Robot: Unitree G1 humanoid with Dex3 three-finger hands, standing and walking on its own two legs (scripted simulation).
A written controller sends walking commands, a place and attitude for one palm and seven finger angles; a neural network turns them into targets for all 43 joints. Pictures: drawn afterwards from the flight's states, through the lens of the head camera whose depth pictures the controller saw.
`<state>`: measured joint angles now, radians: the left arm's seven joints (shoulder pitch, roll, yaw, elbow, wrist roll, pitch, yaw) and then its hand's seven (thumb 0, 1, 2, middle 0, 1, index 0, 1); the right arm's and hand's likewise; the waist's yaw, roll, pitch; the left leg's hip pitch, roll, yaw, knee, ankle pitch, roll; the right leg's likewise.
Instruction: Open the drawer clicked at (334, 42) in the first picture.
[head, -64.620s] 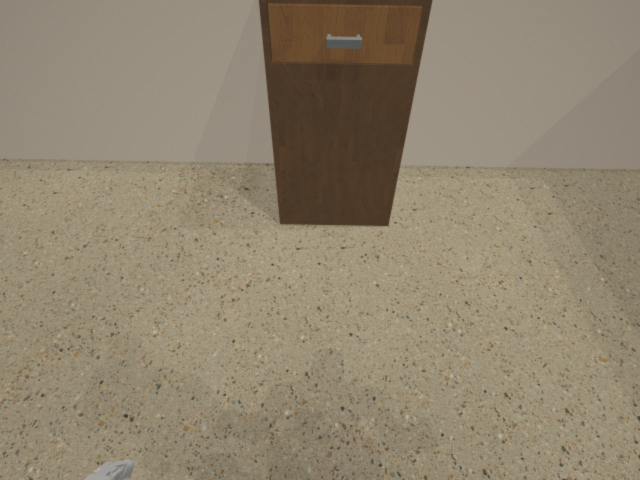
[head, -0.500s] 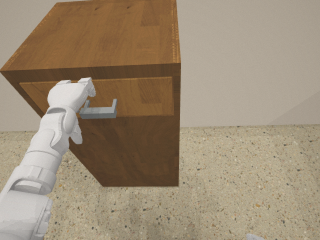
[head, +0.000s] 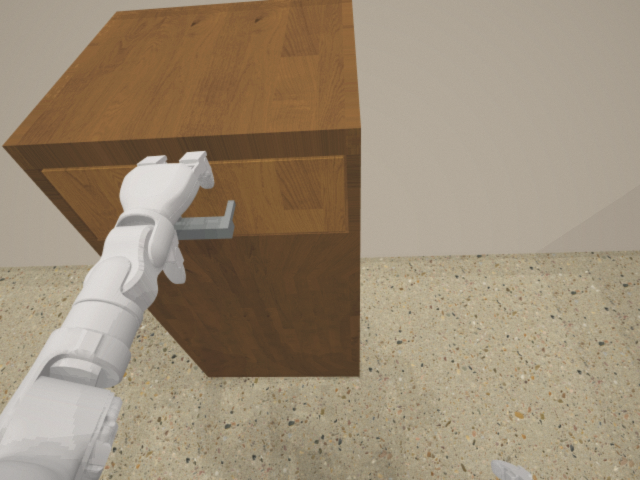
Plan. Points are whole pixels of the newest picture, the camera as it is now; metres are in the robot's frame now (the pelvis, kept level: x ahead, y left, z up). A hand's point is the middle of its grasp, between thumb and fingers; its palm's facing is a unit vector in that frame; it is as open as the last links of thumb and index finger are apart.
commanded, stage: lower the fingers behind the handle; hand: left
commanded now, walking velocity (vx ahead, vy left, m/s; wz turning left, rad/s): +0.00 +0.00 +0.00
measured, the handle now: (200, 217) +0.47 +0.22 +0.04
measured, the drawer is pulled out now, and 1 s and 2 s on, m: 0.00 0.00 0.00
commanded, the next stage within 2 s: lift the fingers back up to retry in 1.44 s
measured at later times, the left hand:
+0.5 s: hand (174, 240) +0.42 +0.24 +0.05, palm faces -0.05 -0.01 -1.00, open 13.8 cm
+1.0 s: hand (175, 243) +0.42 +0.24 +0.05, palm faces -0.01 -0.02 -1.00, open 13.8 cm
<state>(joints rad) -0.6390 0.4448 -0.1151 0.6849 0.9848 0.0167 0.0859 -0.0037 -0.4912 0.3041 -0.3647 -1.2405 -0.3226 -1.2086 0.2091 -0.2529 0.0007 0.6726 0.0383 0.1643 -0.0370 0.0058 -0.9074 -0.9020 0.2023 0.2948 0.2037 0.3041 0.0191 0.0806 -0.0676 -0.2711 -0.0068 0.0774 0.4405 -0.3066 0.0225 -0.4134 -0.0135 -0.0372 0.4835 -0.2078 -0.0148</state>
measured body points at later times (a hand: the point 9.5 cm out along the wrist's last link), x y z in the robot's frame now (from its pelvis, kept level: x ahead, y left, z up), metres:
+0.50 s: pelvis +0.00 +0.00 -0.01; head +0.06 -0.03 +0.44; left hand +0.41 +0.24 +0.11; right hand +0.10 -0.27 -0.15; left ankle -0.06 +0.10 -0.74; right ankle +0.02 -0.11 -0.74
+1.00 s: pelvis -0.01 +0.01 -0.01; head +0.05 -0.01 +0.43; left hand +0.41 +0.24 +0.10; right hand +0.08 -0.26 -0.15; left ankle -0.06 +0.10 -0.74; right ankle +0.02 -0.11 -0.74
